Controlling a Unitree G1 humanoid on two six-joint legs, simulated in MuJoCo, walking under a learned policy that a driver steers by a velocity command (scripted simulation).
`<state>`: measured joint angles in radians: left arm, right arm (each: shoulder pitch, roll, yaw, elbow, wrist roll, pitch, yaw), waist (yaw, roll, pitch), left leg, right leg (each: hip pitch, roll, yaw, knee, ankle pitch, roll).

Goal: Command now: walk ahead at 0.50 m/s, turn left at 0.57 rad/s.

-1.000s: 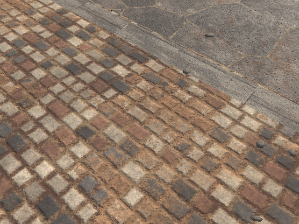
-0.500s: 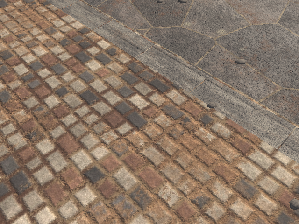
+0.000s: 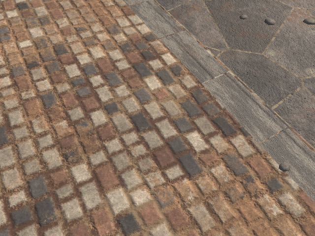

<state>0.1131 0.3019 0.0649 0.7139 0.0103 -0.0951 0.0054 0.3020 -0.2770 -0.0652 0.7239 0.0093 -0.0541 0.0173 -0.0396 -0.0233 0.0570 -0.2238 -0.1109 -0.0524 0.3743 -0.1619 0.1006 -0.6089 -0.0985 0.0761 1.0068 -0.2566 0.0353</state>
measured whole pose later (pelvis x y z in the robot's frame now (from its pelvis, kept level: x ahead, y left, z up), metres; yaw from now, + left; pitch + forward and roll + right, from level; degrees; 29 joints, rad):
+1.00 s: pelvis +0.24 +0.00 +0.00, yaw +35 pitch +2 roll -2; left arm 0.07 0.32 0.08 0.77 0.00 0.02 0.02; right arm 0.19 -0.32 -0.07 0.58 0.00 0.03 -0.03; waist -0.01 -0.02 0.06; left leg -0.31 -0.05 -0.12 0.47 -0.19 0.04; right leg -0.49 0.01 0.05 0.89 -0.37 0.08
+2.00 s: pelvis +0.26 -0.07 +0.00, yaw +21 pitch +2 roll +2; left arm 0.20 0.30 0.05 0.67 -0.01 0.02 0.01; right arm 0.12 -0.33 -0.09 0.70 0.00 0.02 -0.05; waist 0.02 0.03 0.07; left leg -0.51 -0.01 -0.06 1.08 -0.39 -0.08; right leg -0.28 0.06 0.07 0.46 -0.20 -0.07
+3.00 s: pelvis +0.27 +0.04 -0.01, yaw +38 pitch +2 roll -1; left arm 0.22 0.33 0.08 0.70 -0.02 -0.04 -0.01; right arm 0.30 -0.29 -0.05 0.66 0.01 -0.03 0.02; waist 0.00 -0.04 0.01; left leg -0.25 -0.03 -0.01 0.56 -0.34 0.06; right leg -0.44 -0.04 0.00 1.05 -0.44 -0.01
